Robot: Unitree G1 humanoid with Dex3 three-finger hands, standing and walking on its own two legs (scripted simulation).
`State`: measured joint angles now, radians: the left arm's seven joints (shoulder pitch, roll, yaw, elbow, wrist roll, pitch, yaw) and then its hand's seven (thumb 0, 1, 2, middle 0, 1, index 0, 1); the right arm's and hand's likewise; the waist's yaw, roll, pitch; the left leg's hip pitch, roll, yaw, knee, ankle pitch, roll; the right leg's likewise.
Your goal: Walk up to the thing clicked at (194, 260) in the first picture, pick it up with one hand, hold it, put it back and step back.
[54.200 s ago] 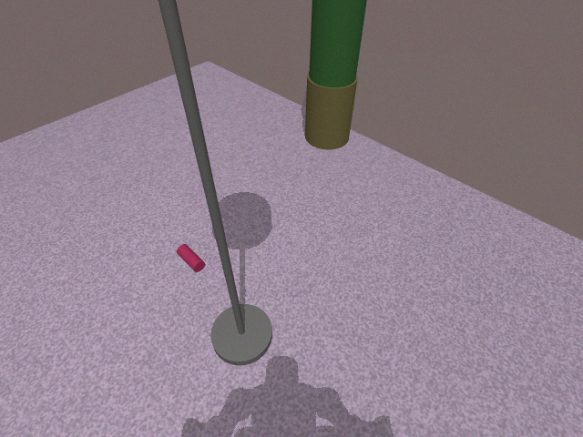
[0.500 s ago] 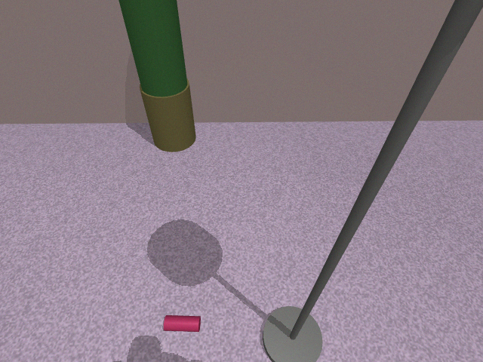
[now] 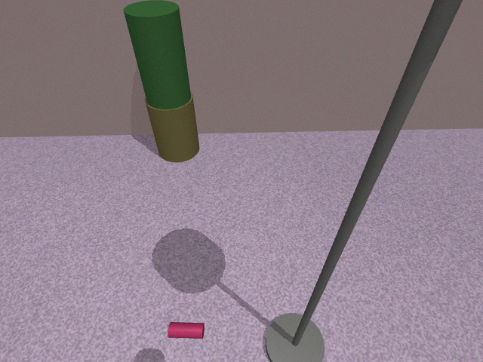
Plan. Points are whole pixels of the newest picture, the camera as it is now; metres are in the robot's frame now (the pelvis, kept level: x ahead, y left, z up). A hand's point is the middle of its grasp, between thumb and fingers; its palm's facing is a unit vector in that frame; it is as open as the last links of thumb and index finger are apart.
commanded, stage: stand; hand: left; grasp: from above
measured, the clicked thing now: (186, 330) +0.43 +0.23 -0.75
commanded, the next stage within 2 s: step back in 1.58 s
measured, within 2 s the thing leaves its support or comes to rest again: neither
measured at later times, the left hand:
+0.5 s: hand out of the picture +0.07 +0.23 -0.16, palm faces +0.01 -0.94 -0.33, open 7.4 cm
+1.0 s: hand out of the picture +0.09 +0.23 -0.15, palm faces +0.01 -0.94 -0.34, open 7.4 cm
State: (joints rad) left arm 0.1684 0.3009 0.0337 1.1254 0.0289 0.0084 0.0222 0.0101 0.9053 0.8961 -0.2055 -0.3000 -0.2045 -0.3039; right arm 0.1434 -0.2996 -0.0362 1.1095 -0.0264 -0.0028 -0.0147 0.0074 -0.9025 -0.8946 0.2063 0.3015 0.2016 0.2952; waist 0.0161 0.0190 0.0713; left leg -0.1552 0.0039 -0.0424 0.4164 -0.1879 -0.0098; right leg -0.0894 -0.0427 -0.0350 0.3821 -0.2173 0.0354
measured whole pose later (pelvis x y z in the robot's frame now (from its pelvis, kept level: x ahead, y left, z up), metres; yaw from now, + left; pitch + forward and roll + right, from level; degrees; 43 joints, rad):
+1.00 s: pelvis +0.02 -0.02 +0.00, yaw +0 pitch -3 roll +0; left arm 0.10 0.32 0.03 1.15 0.01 0.00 0.00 0.01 0.91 0.90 -0.21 -0.30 -0.20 -0.30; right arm 0.11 -0.33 -0.01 1.14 -0.02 -0.01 -0.01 0.01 -0.90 -0.89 0.21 0.30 0.20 0.30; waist 0.01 0.02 0.06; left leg -0.13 0.02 -0.05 0.35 -0.18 -0.03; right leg -0.07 -0.02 -0.04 0.33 -0.21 0.01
